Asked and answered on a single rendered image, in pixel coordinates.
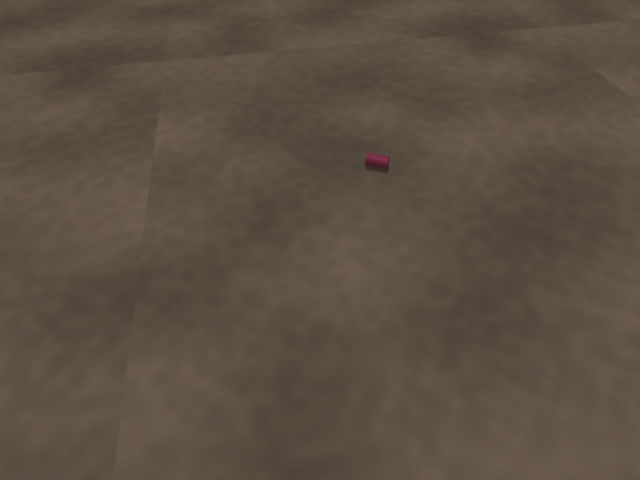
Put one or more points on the can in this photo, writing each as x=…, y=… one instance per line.
x=377, y=160

